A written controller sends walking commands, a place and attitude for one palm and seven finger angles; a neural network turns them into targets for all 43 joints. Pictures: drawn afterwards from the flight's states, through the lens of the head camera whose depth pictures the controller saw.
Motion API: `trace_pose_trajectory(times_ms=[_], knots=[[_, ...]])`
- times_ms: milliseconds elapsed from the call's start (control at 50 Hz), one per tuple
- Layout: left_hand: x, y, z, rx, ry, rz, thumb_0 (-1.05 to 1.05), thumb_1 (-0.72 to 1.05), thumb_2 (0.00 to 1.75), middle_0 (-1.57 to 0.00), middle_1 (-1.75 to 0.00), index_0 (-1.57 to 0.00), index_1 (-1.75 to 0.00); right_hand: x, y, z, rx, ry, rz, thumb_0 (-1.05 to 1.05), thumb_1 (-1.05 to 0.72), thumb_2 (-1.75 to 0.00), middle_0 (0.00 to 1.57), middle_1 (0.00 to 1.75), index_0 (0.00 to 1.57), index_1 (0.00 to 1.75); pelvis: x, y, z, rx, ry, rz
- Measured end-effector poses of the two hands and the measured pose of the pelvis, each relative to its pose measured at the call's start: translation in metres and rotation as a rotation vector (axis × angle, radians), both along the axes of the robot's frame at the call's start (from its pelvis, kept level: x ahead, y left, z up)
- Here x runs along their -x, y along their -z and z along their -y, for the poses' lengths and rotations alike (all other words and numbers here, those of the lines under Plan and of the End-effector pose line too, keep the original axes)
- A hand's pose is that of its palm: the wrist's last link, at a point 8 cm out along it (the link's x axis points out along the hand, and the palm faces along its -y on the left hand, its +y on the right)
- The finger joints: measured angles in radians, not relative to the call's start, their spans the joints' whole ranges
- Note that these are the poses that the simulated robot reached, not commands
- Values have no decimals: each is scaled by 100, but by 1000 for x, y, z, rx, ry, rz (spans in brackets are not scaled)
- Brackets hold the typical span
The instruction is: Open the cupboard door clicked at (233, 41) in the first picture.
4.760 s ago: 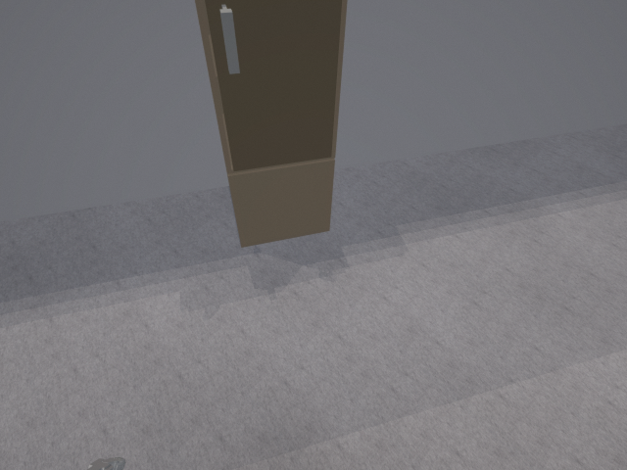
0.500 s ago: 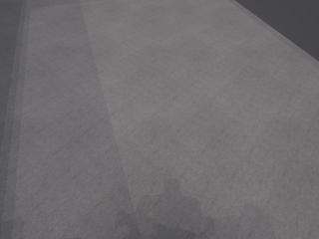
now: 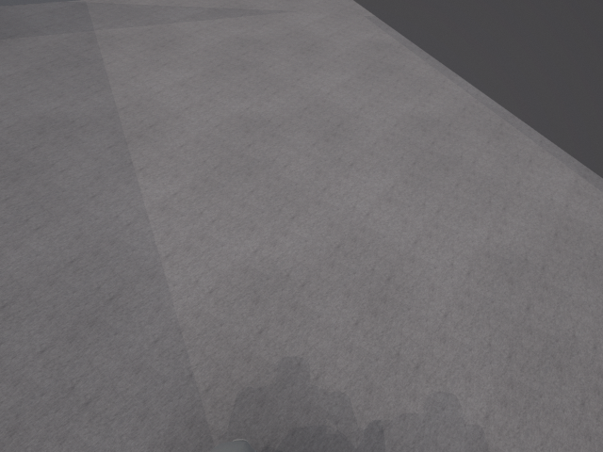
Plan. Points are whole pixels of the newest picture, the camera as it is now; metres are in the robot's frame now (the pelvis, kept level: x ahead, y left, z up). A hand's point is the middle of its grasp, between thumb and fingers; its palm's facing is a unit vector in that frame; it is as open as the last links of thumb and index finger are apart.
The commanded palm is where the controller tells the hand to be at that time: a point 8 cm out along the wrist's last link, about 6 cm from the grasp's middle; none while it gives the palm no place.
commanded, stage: turn to face it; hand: left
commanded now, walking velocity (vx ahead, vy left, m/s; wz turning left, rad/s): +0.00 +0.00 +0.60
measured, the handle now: out of the picture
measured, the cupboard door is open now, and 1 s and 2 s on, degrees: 0 0 0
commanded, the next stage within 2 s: none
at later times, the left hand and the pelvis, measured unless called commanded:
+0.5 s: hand out of the picture +0.11 +0.22 -0.14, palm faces +0.26 -0.94 -0.22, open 7.4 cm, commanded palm none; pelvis +0.04 +0.00 +0.02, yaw +14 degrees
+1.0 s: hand out of the picture -0.04 +0.15 -0.14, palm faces +0.58 -0.77 -0.27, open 7.4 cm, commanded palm none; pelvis +0.04 -0.04 +0.02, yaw +35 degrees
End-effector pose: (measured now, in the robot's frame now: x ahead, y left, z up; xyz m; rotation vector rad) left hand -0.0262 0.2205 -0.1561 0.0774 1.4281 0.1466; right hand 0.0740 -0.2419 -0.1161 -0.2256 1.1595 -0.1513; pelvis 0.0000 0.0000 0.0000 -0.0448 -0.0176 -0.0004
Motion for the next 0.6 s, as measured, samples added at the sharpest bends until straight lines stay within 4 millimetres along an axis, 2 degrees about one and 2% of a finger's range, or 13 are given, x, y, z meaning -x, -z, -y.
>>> trace_pose_trajectory(times_ms=[40,100,200,300,460,600], knots=[[-10,5,-7,3,-15,-7,1,90,89,-21,-30,-21,-30,-8,1,-13,1,-11,-8,1,-90,-90,20,30,20,29,-8,2,-7,-9,-4,6],[-32,0,-17,1,-22,22,1,91,89,-20,-30,-20,-29,-9,-2,-28,-8,-5,-37,1,-90,-90,20,30,20,29,-15,-5,-15,-6,-19,7],[-75,-16,-33,-16,-52,131,1,91,89,-20,-30,-20,-29,-9,-9,-33,2,-13,-89,0,-93,-90,20,30,20,29,-23,-15,-24,-6,-66,-14],[-104,-29,-47,-54,-85,215,1,91,89,-20,-30,-20,-29,-13,-11,-33,-3,-32,-117,1,-92,-90,20,30,20,29,-29,-19,-25,-3,-121,-29],[-119,-43,-52,-114,-138,269,1,91,89,-20,-30,-20,-29,-33,-8,-16,-5,-84,-129,1,-90,-90,20,30,20,29,-36,-19,-10,-3,-215,-48],[-110,-54,-31,-167,-208,298,1,91,89,-20,-30,-20,-29,-61,2,15,-6,-167,-139,1,-90,-90,20,30,20,29,-40,-16,19,-14,-310,-62]])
